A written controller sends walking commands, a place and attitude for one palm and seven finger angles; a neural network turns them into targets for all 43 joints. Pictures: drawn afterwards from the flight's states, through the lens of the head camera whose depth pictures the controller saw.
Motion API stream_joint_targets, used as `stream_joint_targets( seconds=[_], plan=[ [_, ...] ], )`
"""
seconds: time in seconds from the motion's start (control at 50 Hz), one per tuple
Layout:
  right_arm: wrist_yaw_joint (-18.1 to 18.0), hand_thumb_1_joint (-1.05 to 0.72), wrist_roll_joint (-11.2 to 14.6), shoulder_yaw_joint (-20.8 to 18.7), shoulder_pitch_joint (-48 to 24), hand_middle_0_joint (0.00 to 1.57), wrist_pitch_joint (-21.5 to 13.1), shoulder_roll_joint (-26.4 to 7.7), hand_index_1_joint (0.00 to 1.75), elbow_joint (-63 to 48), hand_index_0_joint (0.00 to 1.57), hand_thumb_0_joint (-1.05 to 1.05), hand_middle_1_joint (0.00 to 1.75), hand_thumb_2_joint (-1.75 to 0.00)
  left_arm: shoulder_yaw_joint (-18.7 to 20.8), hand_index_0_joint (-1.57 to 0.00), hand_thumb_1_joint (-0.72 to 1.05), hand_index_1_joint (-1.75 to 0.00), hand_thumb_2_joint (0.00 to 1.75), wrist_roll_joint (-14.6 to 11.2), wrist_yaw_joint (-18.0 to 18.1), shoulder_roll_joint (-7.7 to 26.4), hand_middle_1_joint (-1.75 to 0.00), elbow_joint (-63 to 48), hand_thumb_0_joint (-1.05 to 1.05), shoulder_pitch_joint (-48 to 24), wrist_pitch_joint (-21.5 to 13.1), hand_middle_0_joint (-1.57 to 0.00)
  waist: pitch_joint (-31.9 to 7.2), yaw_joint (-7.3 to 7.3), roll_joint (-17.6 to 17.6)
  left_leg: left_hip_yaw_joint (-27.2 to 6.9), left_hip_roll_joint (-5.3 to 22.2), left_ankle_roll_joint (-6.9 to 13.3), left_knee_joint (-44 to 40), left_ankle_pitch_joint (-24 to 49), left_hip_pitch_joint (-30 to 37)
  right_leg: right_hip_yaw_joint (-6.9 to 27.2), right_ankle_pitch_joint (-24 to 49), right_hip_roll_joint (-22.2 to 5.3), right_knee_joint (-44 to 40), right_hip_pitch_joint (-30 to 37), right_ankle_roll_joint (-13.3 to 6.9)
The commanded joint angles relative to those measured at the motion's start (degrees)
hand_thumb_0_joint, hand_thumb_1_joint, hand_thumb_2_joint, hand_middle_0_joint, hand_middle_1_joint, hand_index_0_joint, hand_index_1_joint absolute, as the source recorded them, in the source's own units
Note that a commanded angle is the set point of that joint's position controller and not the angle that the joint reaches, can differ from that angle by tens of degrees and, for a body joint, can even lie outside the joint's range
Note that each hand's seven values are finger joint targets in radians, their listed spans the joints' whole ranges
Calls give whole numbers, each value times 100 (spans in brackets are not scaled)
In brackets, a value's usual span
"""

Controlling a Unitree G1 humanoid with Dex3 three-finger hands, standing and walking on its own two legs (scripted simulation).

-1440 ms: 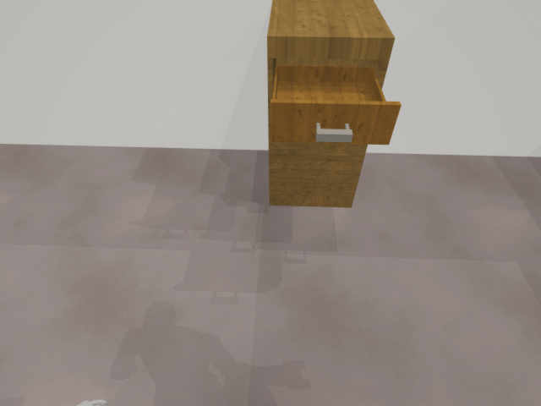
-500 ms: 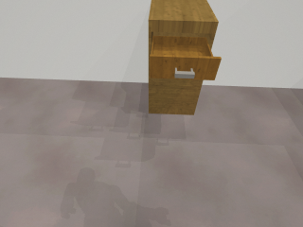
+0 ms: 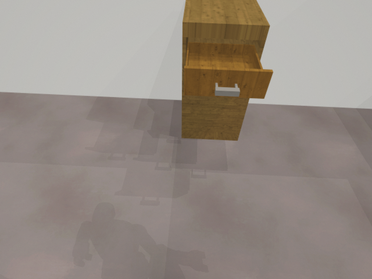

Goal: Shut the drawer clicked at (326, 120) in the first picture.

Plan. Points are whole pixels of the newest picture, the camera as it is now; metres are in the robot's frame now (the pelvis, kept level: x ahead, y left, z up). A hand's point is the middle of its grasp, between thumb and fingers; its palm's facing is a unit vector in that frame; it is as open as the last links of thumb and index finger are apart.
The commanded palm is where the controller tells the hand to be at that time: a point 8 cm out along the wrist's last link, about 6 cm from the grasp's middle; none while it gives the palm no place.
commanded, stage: walk to a spot facing it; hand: left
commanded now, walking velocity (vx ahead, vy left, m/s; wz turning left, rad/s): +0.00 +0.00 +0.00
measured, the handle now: (226, 88) +0.88 -0.13 -0.09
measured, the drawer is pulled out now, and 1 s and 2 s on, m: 0.30 0.30 0.30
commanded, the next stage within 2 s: turn to face it in 2.00 s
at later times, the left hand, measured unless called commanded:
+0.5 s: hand out of the picture +0.06 +0.18 -0.18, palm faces -0.13 -0.95 -0.28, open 7.3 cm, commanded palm none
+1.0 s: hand out of the picture +0.11 +0.19 -0.18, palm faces -0.32 -0.92 -0.23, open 7.4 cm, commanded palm none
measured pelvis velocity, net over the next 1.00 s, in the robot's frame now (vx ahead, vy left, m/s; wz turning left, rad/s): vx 0.00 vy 0.01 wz -0.44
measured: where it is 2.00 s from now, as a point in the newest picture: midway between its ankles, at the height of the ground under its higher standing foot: outside the picture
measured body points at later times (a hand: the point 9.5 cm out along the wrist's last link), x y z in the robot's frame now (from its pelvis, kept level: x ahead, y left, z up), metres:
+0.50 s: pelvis -0.01 -0.02 -0.03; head +0.01 -0.05 +0.42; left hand +0.06 +0.23 -0.16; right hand +0.02 -0.28 -0.18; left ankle +0.00 +0.13 -0.74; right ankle -0.01 -0.10 -0.75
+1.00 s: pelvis +0.00 +0.01 -0.01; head +0.02 +0.01 +0.44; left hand +0.12 +0.24 -0.16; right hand -0.01 -0.27 -0.13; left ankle +0.03 +0.13 -0.75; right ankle -0.01 -0.10 -0.73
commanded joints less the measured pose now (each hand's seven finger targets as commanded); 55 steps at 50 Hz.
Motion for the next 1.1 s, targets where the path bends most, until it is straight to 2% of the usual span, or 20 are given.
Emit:
stream_joint_targets(
  seconds=[0.0,0.12,0.22,0.3,0.38,0.42,0.44,0.46,0.48,0.54,0.66,0.74,0.86,0.9,0.92,0.94,0.96,0.98,1.02,1.08],
  plan=[
    [-62,-90,-5,-195,-248,20,-135,-1155,30,-334,20,0,30,-90,238,-20,90,-30,90,-32,95,1151,-30,-366,0,-218,-152,-20,-346,8,114,-546,623,206,-317,879,160,585,841,-688,-341,67,-139],
    [-83,-90,-12,-224,-241,20,-131,-1206,30,-347,20,0,30,-90,268,-20,90,-30,90,-28,84,1201,-30,-396,0,-245,-128,-20,-238,0,80,-445,652,189,-254,857,241,679,980,-648,-315,-72,-169],
    [-149,-90,-15,-217,261,20,23,-556,30,-514,20,0,30,-90,257,-20,90,-30,90,-17,103,573,-30,-560,0,165,126,-20,-182,-39,106,-95,777,105,163,784,208,787,1280,-494,330,-580,-95],
    [-179,-90,-34,-389,293,20,81,-721,30,-873,20,0,30,-90,341,-20,90,-30,90,11,45,437,-30,-877,0,341,223,-20,-71,3,564,-325,1289,419,59,595,37,515,611,-117,1321,-1117,-13],
    [-163,-90,-61,-509,123,20,65,-696,30,-1165,20,0,30,-90,422,-20,90,-30,90,15,-10,147,-30,-1102,0,615,273,-20,-59,147,1067,-284,1949,931,196,1538,-275,-29,-1415,-182,2381,-1118,69],
    [-153,-90,-57,-535,-43,20,102,-615,30,-1250,20,0,30,-90,492,-20,90,-30,90,31,-29,131,-30,-1022,0,1185,209,-20,-150,434,612,288,1575,522,1291,1190,-729,-33,-306,-254,1214,-289,22],
    [-121,-90,-13,-498,83,20,157,-312,30,-1356,20,0,30,-90,593,-20,90,-30,90,105,20,622,-30,-1043,0,1332,124,-20,-153,435,-1042,822,768,1,2748,-350,-1606,1406,807,-1051,95,92,-282],
    [-113,-90,-3,-440,-126,20,183,-51,30,-1552,20,0,30,-90,654,-20,90,-30,90,55,87,945,-30,-1088,0,1427,93,-20,48,466,-1901,569,102,-213,3848,-2230,-2378,3038,1869,-2016,-555,-192,-858],
    [-142,-90,-10,-462,-227,20,240,-157,30,-1517,20,0,30,-90,651,-20,90,-30,90,20,147,810,-30,-1119,0,1425,104,-20,28,489,-1467,-189,235,-132,4344,-2104,-2319,3091,1336,-1942,-715,-434,-968],
    [-81,-90,-39,-510,59,20,203,-34,30,-1327,20,0,30,-90,613,-20,90,-30,90,0,141,433,-30,-1345,0,739,78,-20,-38,98,-349,-212,388,-225,4555,-1027,-2306,2271,781,-1324,-453,-467,-1018],
    [-110,-90,-61,-501,42,20,220,116,30,-1361,20,0,30,-90,668,-20,90,-30,90,3,121,330,-30,-1299,0,1105,64,-20,-331,213,-504,-166,233,-325,4067,-856,-2383,2269,712,-1034,-390,16,-893],
    [-75,-90,-86,-487,-43,20,146,98,30,-1516,20,0,30,-90,703,-20,90,-30,90,31,96,300,-30,-1257,0,1263,38,-20,-336,317,-663,-108,221,-316,3477,-1041,-2410,2702,-891,-989,-733,133,-1043],
    [-38,-90,-23,-470,154,20,-32,177,30,-1669,20,0,30,-90,748,-20,90,-30,90,73,34,448,-30,-1402,0,982,38,-20,-186,283,-904,19,-140,-83,1664,-1428,-1051,3019,-1820,-740,-877,-878,-1060],
    [-88,-90,3,-489,967,20,-101,128,30,-1460,20,0,30,-90,745,-20,90,-30,90,38,17,405,-30,-1520,0,570,67,-20,-318,-135,-792,45,-196,49,365,-853,628,2686,-2040,-325,-421,-1967,-713],
    [-172,-90,-11,-548,1507,20,-148,-171,30,-1326,20,0,30,-90,687,-20,90,-30,90,26,-17,137,-30,-1626,0,448,66,-20,-463,-405,-42,-516,453,212,-318,-1430,1831,2151,-2183,131,466,-2959,-415],
    [-200,-90,-68,-657,1717,20,-149,-795,30,-1367,20,0,30,-90,628,-20,90,-30,90,-26,-97,-243,-30,-1769,0,442,44,-20,-326,-516,1783,-2519,2087,583,-1163,-2957,2080,1017,-2182,784,2260,-4021,-128],
    [-229,-90,-79,-643,1572,20,-176,-930,30,-1472,20,0,30,-90,717,-20,90,-30,90,46,-153,-51,-30,-1991,0,71,-37,-20,225,-450,1189,-3021,2832,1039,-1391,-3080,1095,418,-1844,173,3167,-4078,49],
    [-159,-90,-133,-539,1330,20,-186,-670,30,-1546,20,0,30,-90,747,-20,90,-30,90,120,-225,19,-30,-1908,0,23,-36,-20,404,-308,666,-2911,2550,1073,-1474,-3176,391,439,-1329,-1,3808,-3849,59],
    [-159,-90,-93,-370,990,20,-263,-149,30,-1516,20,0,30,-90,735,-20,90,-30,90,155,-308,-82,-30,-1618,0,318,46,-20,693,2,773,-1397,1733,618,-1325,-1958,-58,276,-339,-159,4512,-3713,126],
    [-200,-90,-49,-265,1311,20,-389,72,30,-1359,20,0,30,-90,642,-20,90,-30,90,134,-351,-275,-30,-1518,0,427,107,-20,534,64,878,-427,1464,586,-1022,-270,252,149,124,-245,5008,-3858,193]
  ],
)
